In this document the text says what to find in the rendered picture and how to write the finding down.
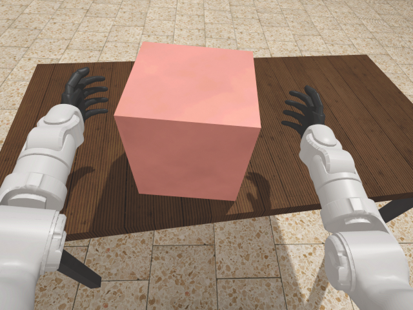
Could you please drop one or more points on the right robot hand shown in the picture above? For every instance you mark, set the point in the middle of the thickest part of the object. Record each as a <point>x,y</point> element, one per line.
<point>313,112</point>

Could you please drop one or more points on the table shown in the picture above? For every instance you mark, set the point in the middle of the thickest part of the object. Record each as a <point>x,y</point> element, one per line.
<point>370,117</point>

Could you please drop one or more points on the robot right forearm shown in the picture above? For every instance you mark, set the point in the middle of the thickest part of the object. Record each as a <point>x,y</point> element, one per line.
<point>344,202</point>

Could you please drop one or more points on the carton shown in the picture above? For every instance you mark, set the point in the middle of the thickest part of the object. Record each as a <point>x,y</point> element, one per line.
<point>189,120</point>

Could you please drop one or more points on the left robot upper arm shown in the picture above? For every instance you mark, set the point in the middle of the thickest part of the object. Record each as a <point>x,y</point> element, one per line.
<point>31,243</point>

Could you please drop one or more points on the right robot upper arm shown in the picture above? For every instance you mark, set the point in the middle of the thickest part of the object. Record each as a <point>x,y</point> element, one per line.
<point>370,267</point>

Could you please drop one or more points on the robot left forearm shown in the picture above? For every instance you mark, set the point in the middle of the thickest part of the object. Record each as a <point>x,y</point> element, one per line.
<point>42,168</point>

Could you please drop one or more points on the left robot hand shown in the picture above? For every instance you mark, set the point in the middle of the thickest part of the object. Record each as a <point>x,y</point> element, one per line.
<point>75,93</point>

